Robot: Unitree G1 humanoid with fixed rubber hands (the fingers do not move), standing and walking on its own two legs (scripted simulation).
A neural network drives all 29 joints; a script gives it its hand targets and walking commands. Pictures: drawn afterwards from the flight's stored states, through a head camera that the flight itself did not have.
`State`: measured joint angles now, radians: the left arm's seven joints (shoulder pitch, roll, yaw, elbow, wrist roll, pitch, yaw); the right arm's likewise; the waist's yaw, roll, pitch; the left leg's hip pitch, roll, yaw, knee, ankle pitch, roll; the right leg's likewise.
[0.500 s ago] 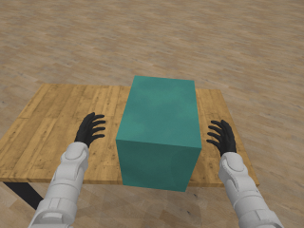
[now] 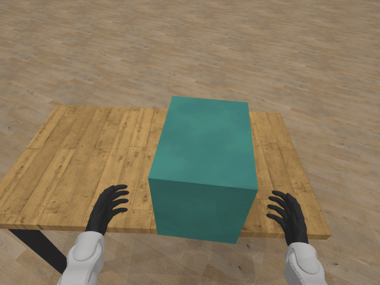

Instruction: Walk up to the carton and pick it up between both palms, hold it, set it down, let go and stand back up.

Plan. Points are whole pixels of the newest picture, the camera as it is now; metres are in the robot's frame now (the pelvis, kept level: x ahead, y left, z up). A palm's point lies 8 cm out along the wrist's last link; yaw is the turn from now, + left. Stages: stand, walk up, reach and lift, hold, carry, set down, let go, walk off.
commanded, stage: set down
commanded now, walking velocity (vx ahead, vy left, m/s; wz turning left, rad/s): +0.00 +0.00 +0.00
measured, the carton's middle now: (203, 167) +0.44 -0.01 -0.01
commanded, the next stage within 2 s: let go in 1.46 s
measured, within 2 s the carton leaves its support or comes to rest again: neither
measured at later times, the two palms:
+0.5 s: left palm (91, 262) +0.20 +0.22 -0.03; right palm (297, 266) +0.20 -0.19 -0.03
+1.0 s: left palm (91, 278) +0.17 +0.22 -0.05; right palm (306, 282) +0.18 -0.21 -0.05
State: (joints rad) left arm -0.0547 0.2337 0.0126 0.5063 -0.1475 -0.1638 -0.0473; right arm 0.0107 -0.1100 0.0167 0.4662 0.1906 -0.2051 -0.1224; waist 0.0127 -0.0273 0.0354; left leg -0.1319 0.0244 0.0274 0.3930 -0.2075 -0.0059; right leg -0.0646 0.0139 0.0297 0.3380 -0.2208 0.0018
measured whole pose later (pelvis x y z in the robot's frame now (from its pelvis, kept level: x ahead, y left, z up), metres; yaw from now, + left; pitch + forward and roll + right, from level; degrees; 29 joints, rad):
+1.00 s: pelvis +0.01 -0.01 +0.00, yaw +0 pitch -6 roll +0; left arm 0.23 0.23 0.02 0.49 -0.07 -0.08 -0.06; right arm 0.24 -0.13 0.02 0.58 0.07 -0.27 -0.06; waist 0.03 -0.02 0.07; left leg -0.04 0.03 0.03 0.35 -0.21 -0.02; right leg 0.02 0.02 0.03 0.32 -0.24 -0.01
